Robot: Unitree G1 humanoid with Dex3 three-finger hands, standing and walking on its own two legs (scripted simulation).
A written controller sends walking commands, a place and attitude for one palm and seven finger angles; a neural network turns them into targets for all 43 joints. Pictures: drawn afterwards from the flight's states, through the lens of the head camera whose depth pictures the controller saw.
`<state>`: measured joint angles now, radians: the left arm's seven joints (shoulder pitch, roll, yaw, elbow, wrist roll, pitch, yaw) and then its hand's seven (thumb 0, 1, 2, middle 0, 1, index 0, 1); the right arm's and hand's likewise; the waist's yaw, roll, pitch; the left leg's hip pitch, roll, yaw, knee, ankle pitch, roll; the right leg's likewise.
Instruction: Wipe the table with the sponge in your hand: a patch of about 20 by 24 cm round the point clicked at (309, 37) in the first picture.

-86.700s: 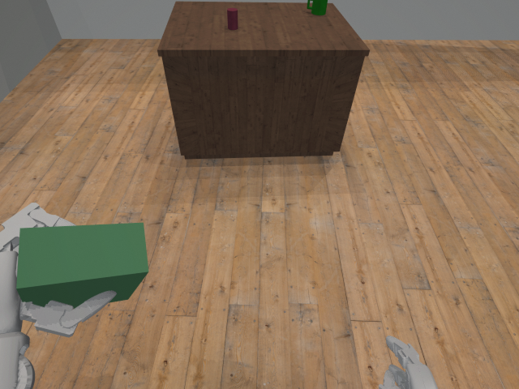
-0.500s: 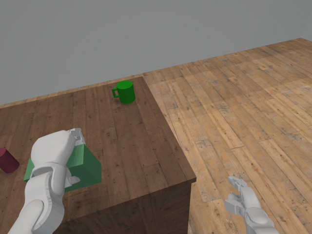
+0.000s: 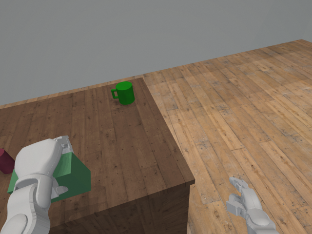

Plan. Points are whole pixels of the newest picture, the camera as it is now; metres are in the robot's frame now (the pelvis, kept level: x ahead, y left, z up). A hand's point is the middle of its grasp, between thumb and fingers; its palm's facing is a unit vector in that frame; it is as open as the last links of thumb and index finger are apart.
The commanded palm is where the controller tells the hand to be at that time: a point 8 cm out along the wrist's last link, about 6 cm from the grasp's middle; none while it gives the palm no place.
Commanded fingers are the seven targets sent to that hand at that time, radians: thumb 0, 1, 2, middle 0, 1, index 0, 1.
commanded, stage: bring the sponge back beside the body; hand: left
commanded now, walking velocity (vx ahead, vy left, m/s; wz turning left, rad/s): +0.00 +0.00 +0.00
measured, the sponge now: (58, 183) +0.20 +0.30 +0.06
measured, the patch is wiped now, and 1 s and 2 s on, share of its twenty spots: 1.00 1.00 1.00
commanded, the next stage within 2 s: step back with the hand held close in 0.62 s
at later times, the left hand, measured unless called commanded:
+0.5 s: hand (51, 176) +0.19 +0.29 +0.11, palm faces +0.07 -0.13 -0.99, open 9.6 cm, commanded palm +0.15 +0.28 +0.18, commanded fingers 0.00 0.10 1.30 -1.20 -1.60 -1.20 -1.60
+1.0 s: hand (69, 161) +0.21 +0.24 +0.14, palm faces +0.27 -0.89 -0.36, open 9.6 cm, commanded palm +0.15 +0.30 +0.17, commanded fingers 0.00 0.10 1.30 -1.20 -1.60 -1.20 -1.60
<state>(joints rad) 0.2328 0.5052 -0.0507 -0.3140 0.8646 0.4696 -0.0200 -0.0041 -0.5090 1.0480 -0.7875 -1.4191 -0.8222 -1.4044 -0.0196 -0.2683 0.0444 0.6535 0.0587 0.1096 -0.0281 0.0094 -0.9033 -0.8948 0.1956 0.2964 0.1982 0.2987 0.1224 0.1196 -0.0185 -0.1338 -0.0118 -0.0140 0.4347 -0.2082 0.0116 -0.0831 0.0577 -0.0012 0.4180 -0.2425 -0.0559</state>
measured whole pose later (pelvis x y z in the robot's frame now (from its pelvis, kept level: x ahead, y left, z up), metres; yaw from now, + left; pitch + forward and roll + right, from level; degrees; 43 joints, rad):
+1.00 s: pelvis +0.00 +0.01 -0.01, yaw +1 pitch +1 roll -2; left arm 0.48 0.40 0.26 -0.58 -0.08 0.02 0.09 -0.01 -0.51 1.05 -0.79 -1.42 -0.82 -1.41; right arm 0.19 -0.24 0.05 0.51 0.03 0.06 -0.06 0.01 -0.90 -0.89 0.20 0.30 0.20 0.30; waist 0.01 -0.01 -0.01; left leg -0.34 -0.02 -0.04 0.58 -0.26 0.02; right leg -0.26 0.06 -0.02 0.52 -0.28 -0.03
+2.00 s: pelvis -0.11 +0.05 -0.02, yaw +2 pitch +6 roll -1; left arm 0.50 0.46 0.37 -0.64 -0.06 -0.15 0.12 -0.01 -0.53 1.06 -0.80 -1.44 -0.83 -1.42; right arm 0.18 -0.20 -0.01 0.58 0.02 0.00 -0.07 0.01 -0.90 -0.89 0.20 0.30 0.20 0.30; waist -0.05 -0.07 -0.03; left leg -0.40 -0.03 -0.02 0.64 -0.35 0.03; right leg -0.47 0.00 0.04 0.67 -0.30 0.02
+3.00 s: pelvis -0.42 +0.00 -0.04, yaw +6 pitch -2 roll -2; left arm 0.28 0.35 0.33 -0.37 -0.07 -0.10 0.08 -0.01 -0.53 1.06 -0.80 -1.44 -0.83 -1.43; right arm 0.30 -0.20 0.02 0.68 0.03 -0.06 -0.04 0.01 -0.90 -0.89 0.20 0.30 0.20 0.30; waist -0.02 0.07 -0.05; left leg -0.30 0.06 -0.05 0.96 -0.53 0.03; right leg -0.41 0.04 -0.09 0.72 -0.29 -0.04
